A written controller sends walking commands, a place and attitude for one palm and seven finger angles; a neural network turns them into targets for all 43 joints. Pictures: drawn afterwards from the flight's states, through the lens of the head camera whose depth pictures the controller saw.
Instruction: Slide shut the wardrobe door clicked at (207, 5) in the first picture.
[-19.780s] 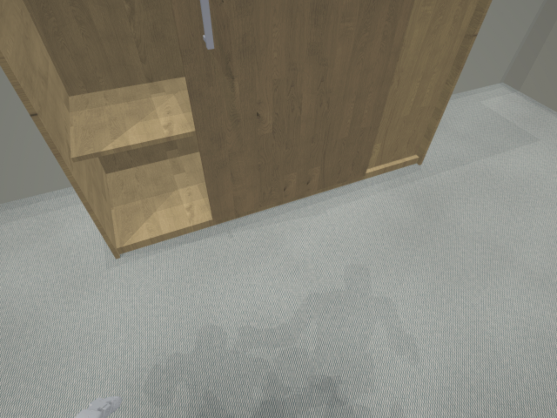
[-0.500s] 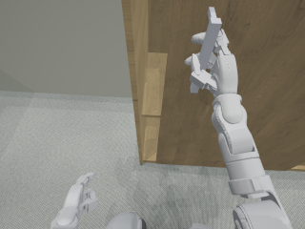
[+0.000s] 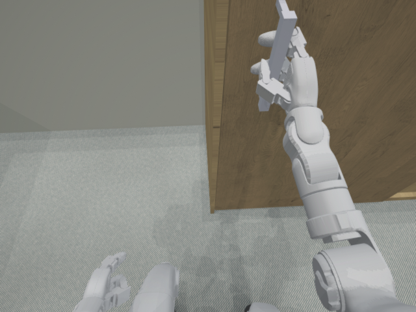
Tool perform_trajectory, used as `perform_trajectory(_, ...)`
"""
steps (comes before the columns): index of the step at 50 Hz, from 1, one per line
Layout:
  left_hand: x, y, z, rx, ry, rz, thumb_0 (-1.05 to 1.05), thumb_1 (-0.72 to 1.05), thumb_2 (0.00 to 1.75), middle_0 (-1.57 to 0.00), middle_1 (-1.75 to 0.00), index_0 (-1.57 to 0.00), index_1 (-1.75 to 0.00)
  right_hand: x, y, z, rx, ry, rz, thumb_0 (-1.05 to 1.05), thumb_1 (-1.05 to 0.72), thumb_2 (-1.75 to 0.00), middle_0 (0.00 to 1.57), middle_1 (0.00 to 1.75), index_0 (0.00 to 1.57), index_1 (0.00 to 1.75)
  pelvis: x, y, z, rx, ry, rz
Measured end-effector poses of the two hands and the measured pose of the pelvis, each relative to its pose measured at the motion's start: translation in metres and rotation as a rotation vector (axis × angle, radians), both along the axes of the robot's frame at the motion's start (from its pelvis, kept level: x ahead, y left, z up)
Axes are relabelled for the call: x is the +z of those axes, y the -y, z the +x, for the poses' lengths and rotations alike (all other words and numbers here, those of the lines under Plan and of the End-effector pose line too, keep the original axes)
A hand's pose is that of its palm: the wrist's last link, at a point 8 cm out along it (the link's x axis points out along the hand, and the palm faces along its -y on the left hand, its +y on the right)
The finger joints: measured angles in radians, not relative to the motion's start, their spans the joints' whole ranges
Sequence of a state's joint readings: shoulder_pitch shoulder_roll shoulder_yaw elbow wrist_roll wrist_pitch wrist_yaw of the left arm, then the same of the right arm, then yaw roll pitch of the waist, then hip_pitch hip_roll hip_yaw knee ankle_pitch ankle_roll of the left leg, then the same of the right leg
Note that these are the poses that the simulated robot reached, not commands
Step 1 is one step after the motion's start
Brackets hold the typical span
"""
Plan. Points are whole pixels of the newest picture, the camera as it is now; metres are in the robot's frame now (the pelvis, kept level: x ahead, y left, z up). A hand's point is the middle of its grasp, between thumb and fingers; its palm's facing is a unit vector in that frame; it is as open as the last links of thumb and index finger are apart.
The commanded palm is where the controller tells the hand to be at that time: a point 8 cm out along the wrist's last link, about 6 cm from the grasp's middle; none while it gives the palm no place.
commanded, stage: step sideways, sliding the door along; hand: right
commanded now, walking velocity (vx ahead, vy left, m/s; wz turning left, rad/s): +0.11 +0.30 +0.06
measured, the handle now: (271, 61) +0.50 -0.12 +0.16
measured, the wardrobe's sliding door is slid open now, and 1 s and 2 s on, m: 0.00 0.00 0.00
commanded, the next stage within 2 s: stop walking and hold the door there in 0.80 s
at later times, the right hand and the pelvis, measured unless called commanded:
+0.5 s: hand (250, 77) +0.46 -0.08 +0.17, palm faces +0.46 +0.89 -0.04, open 6.5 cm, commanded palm +0.42 -0.03 +0.16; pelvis +0.05 +0.19 -0.01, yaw -4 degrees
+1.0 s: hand (254, 82) +0.46 -0.08 +0.15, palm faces +0.54 +0.81 -0.24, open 7.1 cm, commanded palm +0.42 -0.09 +0.15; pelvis +0.16 +0.21 -0.01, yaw -2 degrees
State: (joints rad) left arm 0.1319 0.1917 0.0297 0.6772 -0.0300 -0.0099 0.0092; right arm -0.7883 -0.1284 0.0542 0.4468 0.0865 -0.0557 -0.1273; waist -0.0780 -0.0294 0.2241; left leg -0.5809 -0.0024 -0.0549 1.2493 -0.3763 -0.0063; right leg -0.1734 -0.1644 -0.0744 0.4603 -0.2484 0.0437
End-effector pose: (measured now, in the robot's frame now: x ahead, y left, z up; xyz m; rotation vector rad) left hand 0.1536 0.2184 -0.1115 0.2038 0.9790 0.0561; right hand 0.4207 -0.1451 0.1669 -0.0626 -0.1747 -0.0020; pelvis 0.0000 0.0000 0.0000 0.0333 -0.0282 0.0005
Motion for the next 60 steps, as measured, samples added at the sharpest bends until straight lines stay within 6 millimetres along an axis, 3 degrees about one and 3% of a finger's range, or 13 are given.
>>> perform_trajectory(6, -0.009, -0.031, 0.022, -0.082, 0.004, -0.061, 0.01, 0.91, 0.9, -0.2, -0.3, -0.2, -0.3, -0.003, -0.007, -0.001, -0.112, 0.032, -0.013, 0.02, -0.8, -0.86, 0.39, 1.4, 0.18, 1.4, -0.011, -0.063, 0.01, 0.025, 0.023, 0.039)
perform_trajectory(11, -0.032, -0.081, 0.054, -0.091, 0.069, -0.121, 0.01, 0.91, 0.9, -0.2, -0.3, -0.2, -0.3, -0.004, -0.017, -0.002, -0.283, 0.063, -0.032, 0.01, -0.79, -0.87, 0.42, 1.4, 0.15, 1.39, -0.033, -0.121, 0.018, -0.027, 0.07, 0.04)
perform_trajectory(16, -0.027, -0.136, 0.068, -0.035, 0.065, -0.038, 0.01, 0.91, 0.9, -0.2, -0.3, -0.2, -0.3, -0.001, -0.024, -0.005, -0.379, 0.011, -0.017, 0.0, -0.79, -0.86, 0.44, 1.4, 0.12, 1.38, -0.024, -0.14, 0.025, -0.068, 0.032, -0.015)
perform_trajectory(20, -0.016, -0.169, 0.073, -0.02, 0.069, 0.033, 0.01, 0.91, 0.9, -0.2, -0.3, -0.2, -0.3, -0.004, -0.026, -0.005, -0.403, 0.043, 0.009, 0.01, -0.8, -0.86, 0.42, 1.4, 0.12, 1.37, -0.025, -0.158, 0.034, -0.066, 0.034, -0.035)
perform_trajectory(25, -0.005, -0.19, 0.081, -0.068, 0.063, 0.006, 0.01, 0.91, 0.9, -0.19, -0.3, -0.2, -0.3, -0.004, -0.031, -0.005, -0.472, 0.04, 0.014, 0.01, -0.79, -0.87, 0.37, 1.4, 0.11, 1.32, -0.015, -0.189, 0.052, -0.066, 0.033, -0.019)
perform_trajectory(30, -0.017, -0.203, 0.106, -0.117, 0.079, -0.043, 0.01, 0.91, 0.9, -0.2, -0.3, -0.2, -0.3, -0.004, -0.037, -0.005, -0.575, 0.041, -0.015, -0.01, -0.77, -0.88, 0.37, 1.4, 0.07, 1.35, -0.018, -0.216, 0.073, -0.087, 0.046, -0.005)
perform_trajectory(34, -0.011, -0.207, 0.129, -0.119, 0.089, -0.036, 0.01, 0.91, 0.9, -0.2, -0.3, -0.2, -0.3, -0.003, -0.04, -0.005, -0.616, 0.03, -0.031, -0.01, -0.78, -0.88, 0.36, 1.4, 0.04, 1.36, -0.009, -0.221, 0.087, -0.109, 0.011, -0.038)
perform_trajectory(38, -0.001, -0.2, 0.157, -0.142, 0.139, 0.001, 0.01, 0.91, 0.9, -0.2, -0.3, -0.2, -0.3, -0.005, -0.039, -0.006, -0.608, 0.052, -0.022, -0.01, -0.78, -0.87, 0.35, 1.4, 0.05, 1.34, -0.008, -0.212, 0.101, -0.125, -0.015, -0.019)
perform_trajectory(46, 0.018, -0.153, 0.216, -0.245, 0.25, -0.094, 0.01, 0.91, 0.9, -0.19, -0.3, -0.2, -0.3, -0.008, -0.041, -0.007, -0.606, 0.089, -0.02, -0.01, -0.81, -0.86, 0.3, 1.4, 0.03, 1.22, -0.006, -0.204, 0.136, -0.077, 0.013, -0.014)
perform_trajectory(49, 0.02, -0.144, 0.234, -0.232, 0.285, -0.13, 0.01, 0.91, 0.9, -0.2, -0.3, -0.2, -0.3, -0.008, -0.029, -0.007, -0.559, 0.108, -0.174, -0.07, -0.73, -0.87, 0.32, 1.4, 0.05, 1.23, -0.011, -0.209, 0.154, -0.043, 0.022, -0.026)
perform_trajectory(54, 0.025, -0.157, 0.248, -0.163, 0.307, -0.125, 0.01, 0.91, 0.9, -0.2, -0.3, -0.21, -0.3, -0.004, -0.023, -0.007, -0.557, 0.069, -0.259, -0.11, -0.65, -0.87, 0.39, 1.4, 0.16, 1.28, -0.009, -0.21, 0.168, -0.029, 0.022, -0.03)
perform_trajectory(60, 0.038, -0.193, 0.229, -0.051, 0.296, 0.012, 0.01, 0.91, 0.9, -0.2, -0.3, -0.2, -0.3, -0.005, -0.021, -0.005, -0.54, 0.09, -0.221, -0.1, -0.64, -0.87, 0.44, 1.4, 0.2, 1.32, -0.005, -0.194, 0.168, 0.003, -0.004, -0.053)
